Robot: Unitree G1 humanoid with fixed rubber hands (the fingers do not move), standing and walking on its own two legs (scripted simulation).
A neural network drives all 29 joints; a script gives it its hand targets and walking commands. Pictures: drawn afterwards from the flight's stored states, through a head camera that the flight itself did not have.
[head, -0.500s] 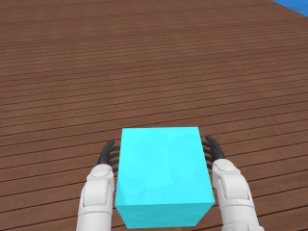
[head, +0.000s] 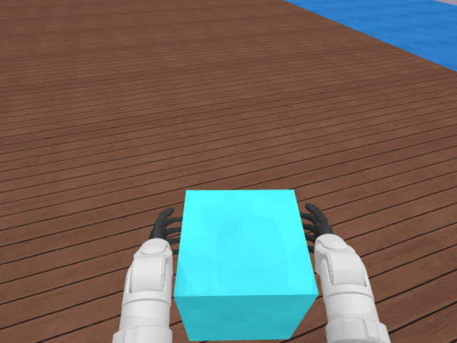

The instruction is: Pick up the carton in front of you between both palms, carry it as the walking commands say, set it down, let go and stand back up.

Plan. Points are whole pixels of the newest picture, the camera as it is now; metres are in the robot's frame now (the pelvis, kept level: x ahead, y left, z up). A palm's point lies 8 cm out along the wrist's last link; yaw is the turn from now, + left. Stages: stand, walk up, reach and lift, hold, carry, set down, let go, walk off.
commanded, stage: hold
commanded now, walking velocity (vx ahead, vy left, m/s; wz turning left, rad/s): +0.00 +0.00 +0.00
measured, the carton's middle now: (239, 267) +0.29 +0.00 -0.04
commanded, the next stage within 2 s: set down in 0.40 s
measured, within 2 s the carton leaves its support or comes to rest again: neither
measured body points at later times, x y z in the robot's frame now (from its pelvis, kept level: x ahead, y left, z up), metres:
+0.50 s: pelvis +0.02 +0.01 +0.00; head -0.02 +0.02 +0.45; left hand +0.32 +0.16 +0.04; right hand +0.32 -0.15 +0.04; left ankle +0.06 +0.11 -0.74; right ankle +0.01 -0.13 -0.74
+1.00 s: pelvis -0.01 -0.02 -0.05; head +0.17 +0.02 +0.36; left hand +0.35 +0.18 -0.14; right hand +0.36 -0.12 -0.12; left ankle +0.06 +0.11 -0.74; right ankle +0.02 -0.13 -0.74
